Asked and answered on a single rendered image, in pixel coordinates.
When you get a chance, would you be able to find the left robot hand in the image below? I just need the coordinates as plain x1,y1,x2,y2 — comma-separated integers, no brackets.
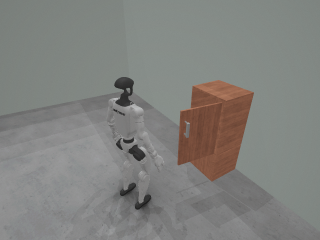
112,132,122,143

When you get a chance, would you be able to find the handle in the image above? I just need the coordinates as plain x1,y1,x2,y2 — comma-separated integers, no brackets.
184,121,190,138

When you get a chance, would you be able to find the right robot upper arm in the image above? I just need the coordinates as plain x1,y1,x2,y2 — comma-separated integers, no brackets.
131,105,146,141

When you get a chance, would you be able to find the robot left forearm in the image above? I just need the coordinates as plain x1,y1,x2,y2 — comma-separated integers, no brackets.
107,121,118,134

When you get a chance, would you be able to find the robot head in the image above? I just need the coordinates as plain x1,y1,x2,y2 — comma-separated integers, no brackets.
114,77,134,107

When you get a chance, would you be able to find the cupboard door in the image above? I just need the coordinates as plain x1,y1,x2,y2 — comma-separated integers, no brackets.
177,102,223,166

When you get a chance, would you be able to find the left robot upper arm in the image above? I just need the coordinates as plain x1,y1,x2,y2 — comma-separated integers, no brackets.
106,98,118,124

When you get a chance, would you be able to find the left robot thigh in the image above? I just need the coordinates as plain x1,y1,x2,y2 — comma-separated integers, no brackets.
116,137,134,171

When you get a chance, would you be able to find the right robot hand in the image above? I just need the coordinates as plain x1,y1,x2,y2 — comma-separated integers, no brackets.
153,155,165,173

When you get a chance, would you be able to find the robot right forearm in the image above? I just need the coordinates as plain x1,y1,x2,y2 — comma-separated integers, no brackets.
142,132,158,159

